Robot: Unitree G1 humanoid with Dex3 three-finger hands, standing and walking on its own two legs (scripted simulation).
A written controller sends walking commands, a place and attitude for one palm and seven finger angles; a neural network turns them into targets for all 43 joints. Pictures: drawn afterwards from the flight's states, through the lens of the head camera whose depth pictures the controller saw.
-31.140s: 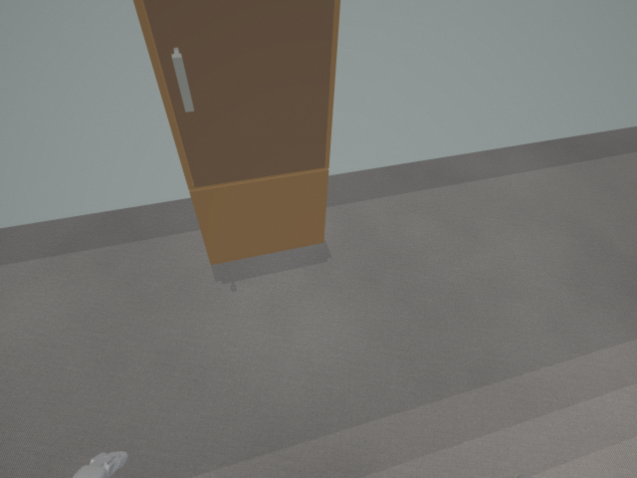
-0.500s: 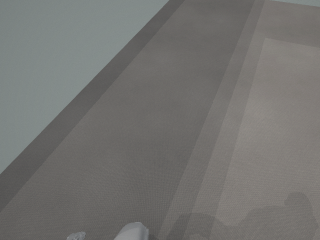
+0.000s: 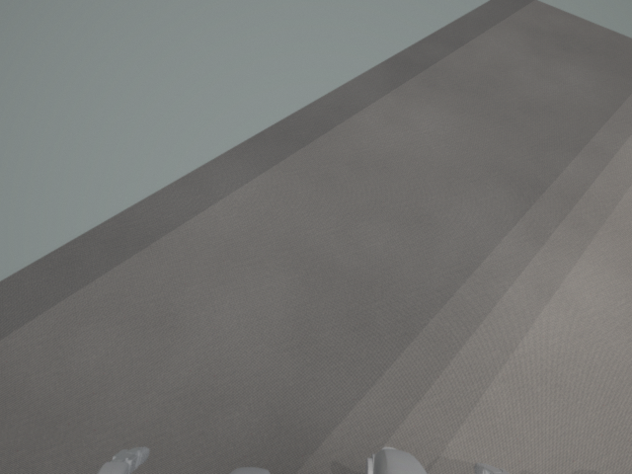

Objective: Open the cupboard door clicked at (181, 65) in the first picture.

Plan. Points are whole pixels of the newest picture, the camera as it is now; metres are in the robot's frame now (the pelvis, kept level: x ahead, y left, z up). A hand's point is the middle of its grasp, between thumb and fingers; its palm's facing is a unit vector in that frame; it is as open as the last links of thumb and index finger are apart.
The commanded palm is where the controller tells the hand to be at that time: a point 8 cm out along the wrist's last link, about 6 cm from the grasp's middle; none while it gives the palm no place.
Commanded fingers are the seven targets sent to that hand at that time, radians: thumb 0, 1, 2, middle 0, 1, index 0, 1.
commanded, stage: turn to face it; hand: left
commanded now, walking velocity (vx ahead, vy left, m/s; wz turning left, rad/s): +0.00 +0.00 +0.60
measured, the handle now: out of the picture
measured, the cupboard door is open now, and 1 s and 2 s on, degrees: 41 41 41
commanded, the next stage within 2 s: none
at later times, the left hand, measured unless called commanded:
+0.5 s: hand out of the picture +0.01 +0.16 -0.17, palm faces +0.32 -0.92 -0.22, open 7.3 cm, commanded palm none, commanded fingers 0.00 0.90 0.90 -0.20 -0.30 -0.20 -0.30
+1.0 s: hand out of the picture +0.02 +0.17 -0.15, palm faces +0.55 -0.78 -0.30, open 7.4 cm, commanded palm none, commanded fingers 0.00 0.90 0.90 -0.20 -0.30 -0.20 -0.30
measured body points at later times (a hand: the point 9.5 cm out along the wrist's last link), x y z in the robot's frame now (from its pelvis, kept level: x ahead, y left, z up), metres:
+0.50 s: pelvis +0.01 -0.04 +0.00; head +0.07 -0.02 +0.44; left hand +0.00 +0.21 -0.15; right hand +0.19 -0.27 -0.14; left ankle -0.02 +0.07 -0.72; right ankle +0.01 -0.16 -0.74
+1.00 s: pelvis +0.04 -0.07 -0.01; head +0.09 -0.05 +0.44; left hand -0.01 +0.21 -0.13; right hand +0.25 -0.24 -0.16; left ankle -0.03 +0.05 -0.71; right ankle +0.10 -0.17 -0.74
